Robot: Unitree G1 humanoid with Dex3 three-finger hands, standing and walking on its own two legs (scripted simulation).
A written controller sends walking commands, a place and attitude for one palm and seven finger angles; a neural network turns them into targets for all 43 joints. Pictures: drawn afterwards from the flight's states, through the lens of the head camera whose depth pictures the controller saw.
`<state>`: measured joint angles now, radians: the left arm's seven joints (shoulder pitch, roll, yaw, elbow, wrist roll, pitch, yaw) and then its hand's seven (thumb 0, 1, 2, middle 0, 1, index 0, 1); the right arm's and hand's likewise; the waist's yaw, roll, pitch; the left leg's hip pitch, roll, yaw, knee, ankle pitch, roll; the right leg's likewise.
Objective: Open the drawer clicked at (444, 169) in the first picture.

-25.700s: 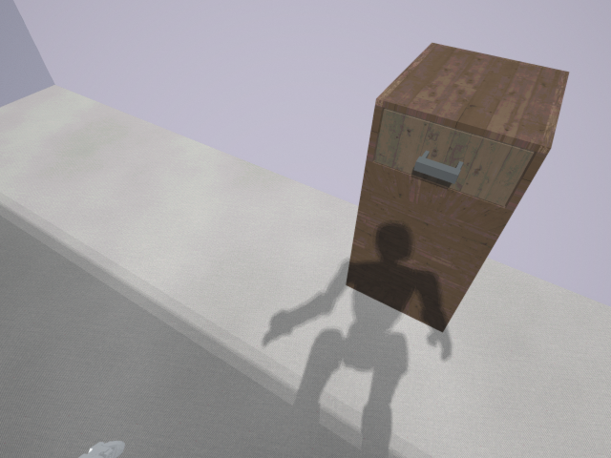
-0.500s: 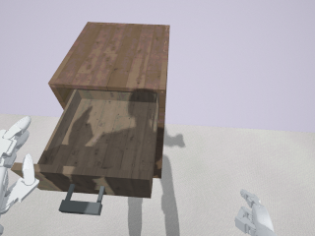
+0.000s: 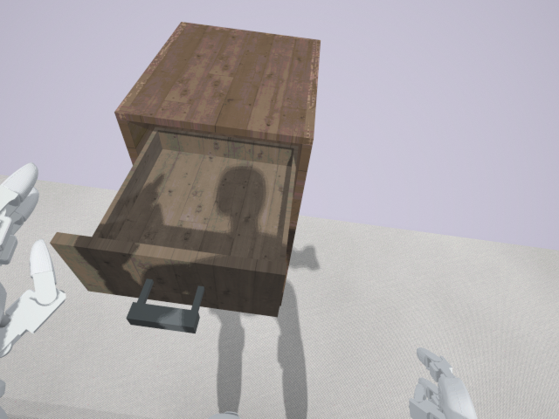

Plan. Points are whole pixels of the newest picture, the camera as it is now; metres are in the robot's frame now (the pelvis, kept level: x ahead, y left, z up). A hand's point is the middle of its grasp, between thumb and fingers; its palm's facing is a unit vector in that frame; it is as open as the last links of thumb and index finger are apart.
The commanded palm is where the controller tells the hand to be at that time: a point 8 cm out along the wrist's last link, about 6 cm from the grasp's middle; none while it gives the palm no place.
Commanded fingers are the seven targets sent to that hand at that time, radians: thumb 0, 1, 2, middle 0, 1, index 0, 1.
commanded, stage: step back with the hand held close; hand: left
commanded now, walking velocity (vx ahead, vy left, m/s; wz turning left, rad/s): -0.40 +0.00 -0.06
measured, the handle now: (169, 303) +0.29 +0.20 -0.05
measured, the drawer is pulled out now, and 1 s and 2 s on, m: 0.30 0.30 0.30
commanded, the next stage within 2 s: stop stepping back and stand still in 0.38 s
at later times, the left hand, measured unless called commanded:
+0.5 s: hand out of the picture +0.09 +0.17 +0.19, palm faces +0.18 -0.82 -0.55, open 7.4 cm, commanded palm +0.02 +0.23 +0.19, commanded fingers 0.00 0.90 0.90 -0.20 -0.30 -0.20 -0.30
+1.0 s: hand out of the picture -0.04 +0.16 +0.20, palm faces +0.41 -0.76 -0.50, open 7.4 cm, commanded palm -0.09 +0.20 +0.19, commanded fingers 0.00 0.90 0.90 -0.20 -0.30 -0.20 -0.30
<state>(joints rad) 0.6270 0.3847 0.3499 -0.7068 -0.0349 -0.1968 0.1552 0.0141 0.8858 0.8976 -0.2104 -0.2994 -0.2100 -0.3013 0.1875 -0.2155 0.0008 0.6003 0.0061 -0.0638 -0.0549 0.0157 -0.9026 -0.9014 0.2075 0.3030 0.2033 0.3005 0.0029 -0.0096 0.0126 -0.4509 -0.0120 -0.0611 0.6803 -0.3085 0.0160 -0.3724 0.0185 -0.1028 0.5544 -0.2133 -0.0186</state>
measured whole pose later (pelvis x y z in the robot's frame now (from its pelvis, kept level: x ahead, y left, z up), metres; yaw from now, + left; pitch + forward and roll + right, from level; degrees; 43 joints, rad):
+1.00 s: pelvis -0.21 -0.08 +0.01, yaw +3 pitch +1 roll +2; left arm 0.64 0.41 0.40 -0.59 -0.04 -0.23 0.14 0.01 0.89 0.90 -0.21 -0.30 -0.21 -0.30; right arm 0.22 -0.19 0.01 0.63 0.02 -0.05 -0.02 0.02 -0.90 -0.90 0.21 0.30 0.20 0.30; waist 0.00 -0.02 -0.02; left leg -0.44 -0.02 0.01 0.98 -0.37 0.03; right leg -0.31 0.01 -0.12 0.52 -0.24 -0.10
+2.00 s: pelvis -0.22 -0.07 +0.02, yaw +6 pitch -1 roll +0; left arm 0.29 0.20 0.02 1.00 0.02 0.03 0.02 -0.01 0.94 0.90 -0.20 -0.30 -0.20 -0.30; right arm 0.31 -0.16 0.01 1.00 -0.02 0.03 -0.03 0.01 -0.91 -0.90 0.20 0.30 0.20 0.30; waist 0.02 -0.01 0.09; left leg -0.19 0.00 -0.02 0.46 -0.25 0.00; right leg -0.22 0.07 -0.06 0.41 -0.18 -0.09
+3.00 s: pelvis -0.20 -0.05 +0.02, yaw +4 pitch -2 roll +0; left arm 0.29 0.12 0.01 1.14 0.01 0.00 0.04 0.00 0.91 0.90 -0.20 -0.30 -0.20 -0.30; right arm 0.33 -0.10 0.02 1.11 -0.01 0.00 -0.04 0.01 -0.91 -0.90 0.20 0.30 0.20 0.30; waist 0.00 0.01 0.06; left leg -0.13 -0.02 0.01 0.40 -0.24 0.02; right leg -0.19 0.05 -0.03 0.40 -0.19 -0.06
